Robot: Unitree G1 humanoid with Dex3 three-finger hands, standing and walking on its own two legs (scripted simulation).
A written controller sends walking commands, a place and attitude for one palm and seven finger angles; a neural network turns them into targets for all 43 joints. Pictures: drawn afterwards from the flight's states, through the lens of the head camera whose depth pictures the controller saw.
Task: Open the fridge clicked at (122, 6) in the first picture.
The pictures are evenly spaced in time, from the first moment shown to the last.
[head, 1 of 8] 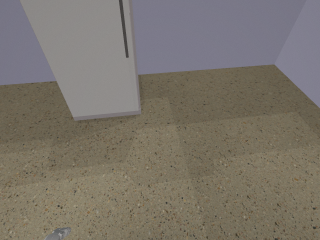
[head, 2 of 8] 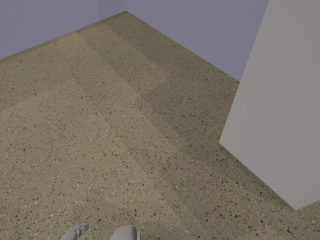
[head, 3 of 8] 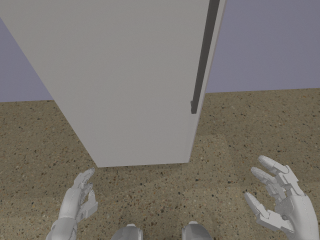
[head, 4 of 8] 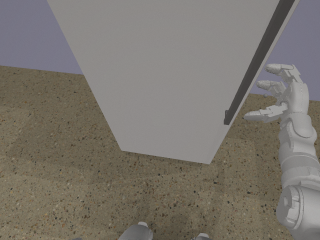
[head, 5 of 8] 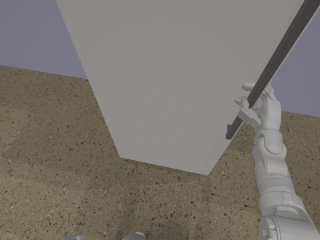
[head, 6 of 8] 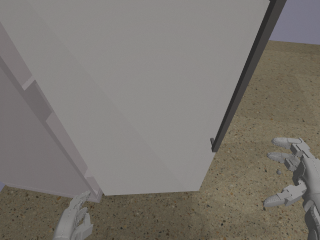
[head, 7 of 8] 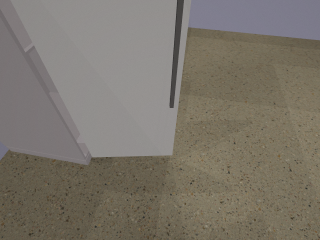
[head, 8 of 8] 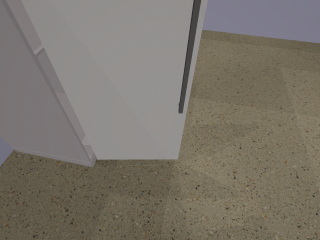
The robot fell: no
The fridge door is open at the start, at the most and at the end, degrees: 0 85 77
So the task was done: yes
